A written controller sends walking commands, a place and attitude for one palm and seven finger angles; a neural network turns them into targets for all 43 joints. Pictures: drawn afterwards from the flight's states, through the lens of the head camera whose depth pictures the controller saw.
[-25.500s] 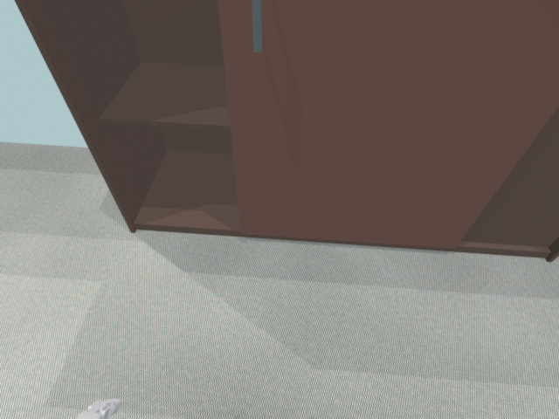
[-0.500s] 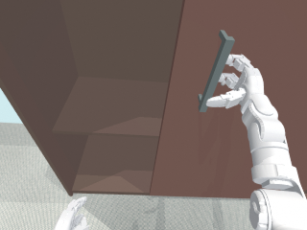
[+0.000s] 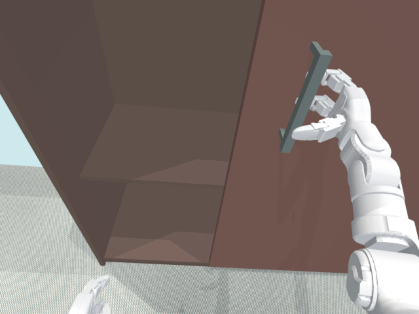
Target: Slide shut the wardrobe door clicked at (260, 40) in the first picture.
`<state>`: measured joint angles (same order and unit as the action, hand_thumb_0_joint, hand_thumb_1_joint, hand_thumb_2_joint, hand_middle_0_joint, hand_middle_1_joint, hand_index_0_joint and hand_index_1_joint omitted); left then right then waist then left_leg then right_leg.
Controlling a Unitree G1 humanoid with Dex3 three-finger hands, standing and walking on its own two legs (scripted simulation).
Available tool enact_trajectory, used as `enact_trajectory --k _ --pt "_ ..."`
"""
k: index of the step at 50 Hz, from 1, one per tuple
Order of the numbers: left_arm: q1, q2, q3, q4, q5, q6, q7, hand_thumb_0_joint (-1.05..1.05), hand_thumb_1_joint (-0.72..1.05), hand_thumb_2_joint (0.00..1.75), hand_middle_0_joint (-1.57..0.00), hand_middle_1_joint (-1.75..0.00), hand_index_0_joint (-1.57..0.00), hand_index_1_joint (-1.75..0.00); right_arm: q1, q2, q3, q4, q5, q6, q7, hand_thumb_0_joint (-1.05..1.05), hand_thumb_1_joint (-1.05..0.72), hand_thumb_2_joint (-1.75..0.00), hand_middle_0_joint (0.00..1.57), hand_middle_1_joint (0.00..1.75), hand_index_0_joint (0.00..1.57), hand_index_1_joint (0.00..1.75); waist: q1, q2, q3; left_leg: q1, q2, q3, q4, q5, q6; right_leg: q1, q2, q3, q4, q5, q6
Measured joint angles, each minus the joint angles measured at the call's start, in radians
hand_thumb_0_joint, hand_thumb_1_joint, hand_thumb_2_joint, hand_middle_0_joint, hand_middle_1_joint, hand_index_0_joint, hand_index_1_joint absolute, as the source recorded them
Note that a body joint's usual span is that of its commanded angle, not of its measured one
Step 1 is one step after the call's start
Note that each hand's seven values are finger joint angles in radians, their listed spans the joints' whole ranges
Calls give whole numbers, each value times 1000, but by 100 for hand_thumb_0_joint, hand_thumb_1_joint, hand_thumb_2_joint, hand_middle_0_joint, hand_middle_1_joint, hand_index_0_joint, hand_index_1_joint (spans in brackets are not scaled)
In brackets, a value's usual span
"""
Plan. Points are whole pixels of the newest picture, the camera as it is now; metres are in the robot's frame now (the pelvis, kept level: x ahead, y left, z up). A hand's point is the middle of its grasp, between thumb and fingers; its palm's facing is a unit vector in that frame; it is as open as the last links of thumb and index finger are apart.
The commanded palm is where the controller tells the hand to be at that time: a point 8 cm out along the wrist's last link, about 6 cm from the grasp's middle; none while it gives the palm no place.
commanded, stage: slide the fingers in behind the handle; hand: right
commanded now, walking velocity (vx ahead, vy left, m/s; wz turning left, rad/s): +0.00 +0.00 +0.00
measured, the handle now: (298, 102) +0.46 -0.12 +0.21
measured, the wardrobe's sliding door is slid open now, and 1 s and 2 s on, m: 0.48 0.48 0.48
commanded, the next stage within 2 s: grip the handle and tug to test in 1.60 s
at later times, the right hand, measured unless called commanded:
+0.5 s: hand (310, 114) +0.42 -0.13 +0.22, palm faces -0.05 +1.00 -0.02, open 14.0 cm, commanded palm +0.40 -0.18 +0.22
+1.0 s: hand (293, 113) +0.41 -0.09 +0.22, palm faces -0.06 +1.00 -0.02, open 14.1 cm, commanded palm +0.38 -0.14 +0.22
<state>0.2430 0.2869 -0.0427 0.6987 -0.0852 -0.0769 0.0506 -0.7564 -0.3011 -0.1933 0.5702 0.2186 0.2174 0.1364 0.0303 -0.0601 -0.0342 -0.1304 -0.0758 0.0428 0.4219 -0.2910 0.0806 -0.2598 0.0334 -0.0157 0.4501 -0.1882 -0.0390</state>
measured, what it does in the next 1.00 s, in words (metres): stands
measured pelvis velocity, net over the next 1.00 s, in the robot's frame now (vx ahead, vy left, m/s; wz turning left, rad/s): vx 0.01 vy -0.02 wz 0.00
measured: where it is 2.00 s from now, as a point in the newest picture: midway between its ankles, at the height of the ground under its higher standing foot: outside the picture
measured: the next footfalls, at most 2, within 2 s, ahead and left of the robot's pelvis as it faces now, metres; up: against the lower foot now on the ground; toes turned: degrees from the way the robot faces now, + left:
none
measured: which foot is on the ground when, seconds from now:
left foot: down 0.00-1.00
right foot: down 0.00-1.00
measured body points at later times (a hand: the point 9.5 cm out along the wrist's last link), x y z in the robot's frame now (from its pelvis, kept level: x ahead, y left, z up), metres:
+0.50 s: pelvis +0.01 -0.01 +0.00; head +0.00 +0.01 +0.45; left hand +0.16 +0.23 -0.10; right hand +0.42 -0.18 +0.22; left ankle -0.04 +0.06 -0.74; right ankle +0.03 -0.10 -0.74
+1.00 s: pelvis +0.01 -0.02 +0.00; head -0.01 +0.01 +0.45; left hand +0.16 +0.21 -0.11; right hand +0.41 -0.15 +0.23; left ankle -0.04 +0.06 -0.74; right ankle +0.03 -0.10 -0.74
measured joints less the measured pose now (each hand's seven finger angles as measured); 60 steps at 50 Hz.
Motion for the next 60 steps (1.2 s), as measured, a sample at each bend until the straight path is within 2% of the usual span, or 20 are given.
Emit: enact_trajectory --k 14,21,31,35,39,46,60 --pt "-8 -15 -5 -7 4 -17 -9 1 91 90 -20 -30 -20 -30 75 34 11 -90 -6 4 -29 -2 50 -30 32 121 30 120 -2 1 7 9 3 -13 -3 -1 -7 14 2 -13 -6 -4 -6" --pt "-27 -19 -7 -7 5 -21 -9 1 91 90 -20 -30 -20 -30 71 48 36 -114 -9 22 -47 -2 50 -30 32 122 30 120 -13 0 6 21 11 -11 -8 -6 -13 22 10 -10 -7 -9 -12" --pt "-48 -23 -3 0 11 -21 -18 1 91 90 -20 -30 -20 -30 64 98 96 -152 -13 43 -86 -2 50 -30 31 122 30 120 -31 -3 5 27 28 -1 -1 -17 -24 28 29 -2 -11 -10 -22" --pt "-58 -32 -6 5 16 -16 -23 1 91 90 -20 -30 -20 -30 62 137 125 -169 -9 48 -99 -2 50 -30 30 121 30 120 -28 -2 3 29 34 -2 4 -21 -27 34 35 -3 -14 -9 -25" --pt "-64 -43 -12 2 25 2 -26 1 91 90 -20 -30 -20 -30 69 162 116 -178 -14 63 -131 -2 50 -30 30 121 30 120 -20 -2 -2 35 34 -11 0 -19 -27 45 33 -11 -23 -8 -25" --pt "-49 -51 -12 -8 28 31 -28 1 91 90 -20 -30 -20 -30 92 148 115 -204 -35 72 -163 -2 50 -30 31 121 30 120 -18 0 5 55 28 -15 -15 -11 -22 65 27 -14 -35 -3 -21" --pt "-46 -36 -2 1 25 31 -32 1 91 90 -20 -30 -20 -30 112 147 122 -234 -27 75 -175 -2 50 -30 29 120 21 120 -21 0 10 66 19 -4 -27 -3 -10 72 20 -1 -43 6 -9"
